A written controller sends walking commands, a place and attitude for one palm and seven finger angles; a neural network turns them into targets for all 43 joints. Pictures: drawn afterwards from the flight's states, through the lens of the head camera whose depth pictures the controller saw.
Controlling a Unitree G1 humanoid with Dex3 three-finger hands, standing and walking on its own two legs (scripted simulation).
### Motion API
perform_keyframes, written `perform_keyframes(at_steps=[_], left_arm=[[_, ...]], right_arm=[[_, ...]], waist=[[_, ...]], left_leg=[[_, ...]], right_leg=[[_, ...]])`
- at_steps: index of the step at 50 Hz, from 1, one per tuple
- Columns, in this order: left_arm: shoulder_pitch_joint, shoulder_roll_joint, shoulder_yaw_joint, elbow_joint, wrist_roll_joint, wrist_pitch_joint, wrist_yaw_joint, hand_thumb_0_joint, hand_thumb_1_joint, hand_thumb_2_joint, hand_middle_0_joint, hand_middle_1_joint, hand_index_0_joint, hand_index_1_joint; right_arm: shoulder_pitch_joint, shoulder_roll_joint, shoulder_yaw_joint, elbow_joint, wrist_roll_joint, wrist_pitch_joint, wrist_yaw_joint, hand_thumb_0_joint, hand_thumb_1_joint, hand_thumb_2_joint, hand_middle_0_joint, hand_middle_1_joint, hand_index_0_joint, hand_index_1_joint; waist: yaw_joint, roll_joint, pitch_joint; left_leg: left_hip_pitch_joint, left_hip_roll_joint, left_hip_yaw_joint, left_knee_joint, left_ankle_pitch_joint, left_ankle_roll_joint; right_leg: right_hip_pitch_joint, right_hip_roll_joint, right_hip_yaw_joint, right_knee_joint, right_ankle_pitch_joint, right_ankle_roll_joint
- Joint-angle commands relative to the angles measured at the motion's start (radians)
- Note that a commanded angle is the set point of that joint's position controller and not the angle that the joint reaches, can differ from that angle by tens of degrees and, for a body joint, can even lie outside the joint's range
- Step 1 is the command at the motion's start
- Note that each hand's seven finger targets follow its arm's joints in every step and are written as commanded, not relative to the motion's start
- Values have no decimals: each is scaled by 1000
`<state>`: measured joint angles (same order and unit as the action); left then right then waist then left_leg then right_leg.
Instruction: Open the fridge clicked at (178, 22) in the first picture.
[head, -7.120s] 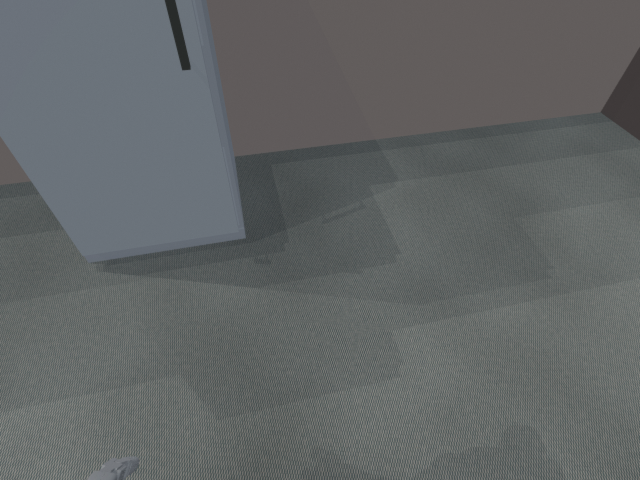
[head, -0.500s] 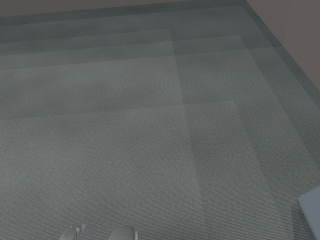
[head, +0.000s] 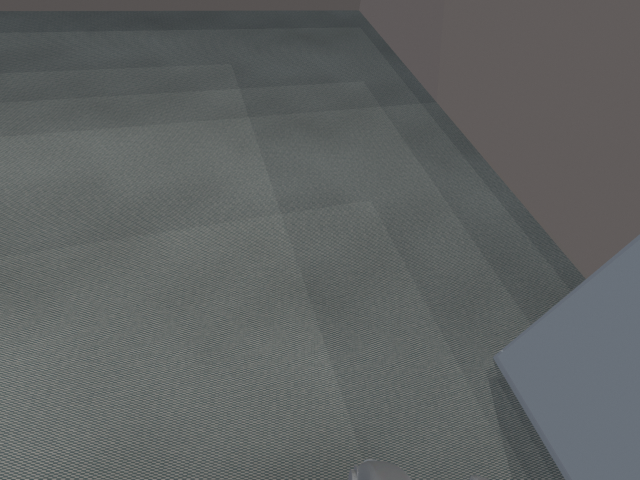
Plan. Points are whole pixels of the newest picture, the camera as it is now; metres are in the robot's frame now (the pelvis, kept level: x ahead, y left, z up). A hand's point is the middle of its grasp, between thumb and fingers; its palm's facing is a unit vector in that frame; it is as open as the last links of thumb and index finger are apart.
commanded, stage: turn to face it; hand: right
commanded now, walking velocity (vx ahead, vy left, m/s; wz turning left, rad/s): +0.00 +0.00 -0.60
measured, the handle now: out of the picture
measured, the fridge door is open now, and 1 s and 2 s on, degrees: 0 0 0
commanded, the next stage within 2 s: take the last steps up to it in 1.80 s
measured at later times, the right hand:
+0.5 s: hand out of the picture -0.01 -0.30 -0.18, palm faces +0.34 +0.91 -0.25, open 7.4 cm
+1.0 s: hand out of the picture +0.00 -0.23 -0.13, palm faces +0.53 +0.78 -0.32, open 7.4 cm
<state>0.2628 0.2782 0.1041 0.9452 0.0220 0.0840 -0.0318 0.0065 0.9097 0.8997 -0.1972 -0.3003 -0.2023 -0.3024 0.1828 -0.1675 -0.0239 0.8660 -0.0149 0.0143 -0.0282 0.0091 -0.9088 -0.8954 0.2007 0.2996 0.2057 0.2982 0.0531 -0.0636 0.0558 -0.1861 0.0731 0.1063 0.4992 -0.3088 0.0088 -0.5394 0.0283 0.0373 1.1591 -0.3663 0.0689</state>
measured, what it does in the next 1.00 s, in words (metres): steps on the spot, turning right: right foot, then left foot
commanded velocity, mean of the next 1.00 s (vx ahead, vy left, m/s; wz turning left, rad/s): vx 0.00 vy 0.00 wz -0.60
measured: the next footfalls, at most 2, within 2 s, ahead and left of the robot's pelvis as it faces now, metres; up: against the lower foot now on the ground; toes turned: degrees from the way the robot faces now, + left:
right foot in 0.30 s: +0.02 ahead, -0.15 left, +0.00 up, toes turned -17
left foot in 0.90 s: +0.09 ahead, +0.07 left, +0.00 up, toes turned -32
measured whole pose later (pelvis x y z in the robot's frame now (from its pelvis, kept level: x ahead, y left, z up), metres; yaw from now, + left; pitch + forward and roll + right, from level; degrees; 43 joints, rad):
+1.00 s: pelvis +0.00 +0.00 +0.00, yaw -35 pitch -1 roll -2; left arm 0.29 0.27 0.10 0.95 0.02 0.08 -0.02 0.01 0.91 0.90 -0.20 -0.30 -0.20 -0.30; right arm 0.15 -0.18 -0.02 0.85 -0.01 0.02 -0.03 0.01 -0.91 -0.90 0.20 0.30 0.21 0.30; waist 0.06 -0.08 0.05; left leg -0.21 0.03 0.05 0.52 -0.29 0.03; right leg -0.49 0.09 0.10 1.01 -0.42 0.04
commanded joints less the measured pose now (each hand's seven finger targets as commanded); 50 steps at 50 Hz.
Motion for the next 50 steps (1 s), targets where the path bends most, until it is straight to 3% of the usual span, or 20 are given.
perform_keyframes(at_steps=[1,10,12,13,14,15,16,19,22,30,35,39,42,43,44,45,46,47,48,50], left_arm=[[-53,48,6,-77,0,-19,0,0,900,900,-200,-300,-200,-300],[-177,30,-25,-114,-11,-38,-1,0,900,900,-200,-300,-200,-300],[-129,46,-22,-110,-11,-46,3,0,900,900,-200,-300,-200,-300],[-73,75,-14,-98,-7,-53,4,0,900,900,-200,-300,-200,-300],[9,160,7,-83,-3,-65,5,0,900,900,-200,-300,-200,-300],[80,273,36,-74,-5,-72,14,0,900,900,-200,-300,-200,-300],[125,278,32,-47,-14,-63,20,0,900,900,-200,-300,-200,-300],[-25,178,4,-87,-4,-70,43,0,900,900,-200,-300,-200,-300],[-88,160,-7,-110,-4,-76,40,0,900,900,-200,-300,-200,-300],[-30,156,3,-105,-2,-72,35,0,900,900,-200,-300,-200,-300],[19,155,12,-94,4,-66,38,0,900,900,-200,-300,-200,-300],[9,157,17,-95,5,-60,39,0,900,900,-200,-300,-200,-300],[-25,143,20,-103,-1,-53,35,0,900,900,-200,-300,-200,-300],[-27,121,17,-105,-8,-53,32,0,900,900,-200,-300,-200,-300],[-5,61,10,-110,-20,-54,25,0,900,900,-200,-300,-200,-300],[-5,48,9,-132,-11,-53,29,0,900,900,-200,-300,-200,-300],[-16,90,20,-124,1,-44,27,0,900,900,-200,-300,-200,-300],[4,89,22,-96,5,-31,20,0,900,900,-200,-300,-200,-300],[18,80,24,-74,7,-19,14,0,900,900,-200,-300,-200,-300],[54,60,16,-48,6,-15,3,0,900,900,-200,-300,-200,-300]], right_arm=[[36,-194,-54,-56,-2,-31,-11,0,-900,-900,200,300,200,300],[116,-266,-78,-12,-17,-11,-7,0,-900,-900,200,300,200,300],[102,-276,-82,-10,-13,-7,-3,0,-900,-900,200,300,200,300],[89,-271,-84,-12,-4,-6,0,0,-900,-900,200,300,200,300],[85,-240,-78,-27,3,-3,4,0,-900,-900,200,300,200,300],[54,-165,-57,-76,10,-2,12,0,-900,-900,200,300,200,300],[3,-183,-53,-92,1,12,3,0,-900,-900,200,300,200,300],[-41,-189,-63,-57,0,15,8,0,-900,-900,200,300,200,300],[17,-186,-65,-30,-2,19,16,0,-900,-900,200,300,200,300],[-54,-189,-68,-60,-3,21,7,0,-900,-900,200,300,200,300],[-124,-172,-60,-98,5,13,2,0,-900,-900,200,300,200,300],[-102,-159,-53,-104,14,4,-3,0,-900,-900,200,300,200,300],[-9,-169,-59,-81,20,-3,-9,0,-900,-900,200,300,200,300],[32,-192,-65,-71,18,-11,-12,0,-900,-900,200,300,200,300],[48,-274,-78,-70,5,-22,-19,0,-900,-900,200,300,200,300],[38,-321,-83,-83,-5,-19,-21,0,-900,-900,200,300,200,300],[5,-300,-73,-95,-1,-11,-23,0,-900,-900,200,300,200,300],[-59,-245,-69,-101,2,-19,-23,0,-900,-900,200,300,200,300],[-100,-225,-60,-105,4,-16,-16,0,-900,-900,200,300,200,300],[-117,-183,-46,-107,5,-21,-12,0,-900,-900,200,300,200,300]], waist=[[-49,257,-29],[-103,316,-60],[-74,293,-92],[-36,235,-129],[8,40,-199],[47,-277,-226],[57,-175,-245],[8,-124,-120],[-37,-74,-96],[-20,-61,-73],[3,-72,-95],[-10,-91,-130],[-54,-87,-153],[-73,-32,-173],[-79,194,-186],[-81,342,-146],[-65,228,-98],[-32,269,-54],[-10,234,-11],[12,222,16]], left_leg=[[110,230,-88,-150,481,76],[149,288,-9,-44,627,93],[127,284,38,33,612,59],[78,268,69,139,566,23],[-99,208,99,355,353,-34],[-401,63,75,576,-354,-112],[-406,67,-45,663,-384,-97],[-417,76,-95,715,-194,-104],[-365,51,-93,685,-85,-111],[-365,24,-126,569,-52,-126],[-338,-13,-140,435,-122,-114],[-205,-61,-134,260,-142,-94],[4,-80,-120,17,16,-77],[129,-42,-142,-132,101,-67],[305,181,-348,-241,66,-7],[224,415,-551,-256,151,109],[59,411,-473,-249,141,150],[-25,337,-399,-275,64,129],[-72,275,-335,-274,37,106],[-66,203,-179,-233,150,69]], right_leg=[[-78,-54,-28,14,8,28],[107,-52,-146,-410,-70,-6],[210,-36,-170,-554,25,-21],[330,-37,-156,-685,148,-34],[548,-158,1,-764,383,-82],[685,-437,358,-755,899,-225],[651,-474,320,-727,993,-295],[489,-327,216,-757,765,-249],[425,-251,159,-793,656,-210],[405,-235,294,-843,440,-232],[431,-235,400,-807,494,-259],[395,-208,445,-764,596,-252],[280,-148,443,-723,508,-196],[207,-107,407,-677,393,-152],[0,-16,267,-504,90,-78],[-106,92,75,-270,-207,-16],[-49,36,101,-102,-195,-28],[-31,1,109,-35,-132,-29],[-20,-2,76,35,-70,-20],[-25,-20,31,87,21,-3]])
